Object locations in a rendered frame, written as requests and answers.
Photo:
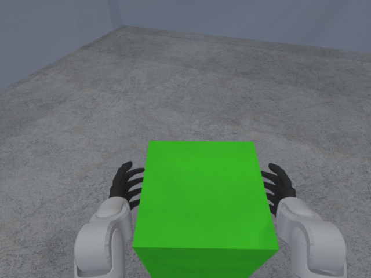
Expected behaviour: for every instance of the right robot hand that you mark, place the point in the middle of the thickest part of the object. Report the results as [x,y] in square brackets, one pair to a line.
[281,189]

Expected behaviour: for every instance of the left robot hand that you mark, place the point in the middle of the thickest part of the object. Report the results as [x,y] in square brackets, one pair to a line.
[120,186]

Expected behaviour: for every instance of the carton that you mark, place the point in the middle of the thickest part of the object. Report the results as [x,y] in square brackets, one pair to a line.
[203,211]

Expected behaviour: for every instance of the right robot forearm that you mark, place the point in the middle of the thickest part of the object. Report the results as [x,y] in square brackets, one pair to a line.
[317,247]

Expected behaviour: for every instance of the left robot forearm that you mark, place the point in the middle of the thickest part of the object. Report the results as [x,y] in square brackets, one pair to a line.
[99,247]

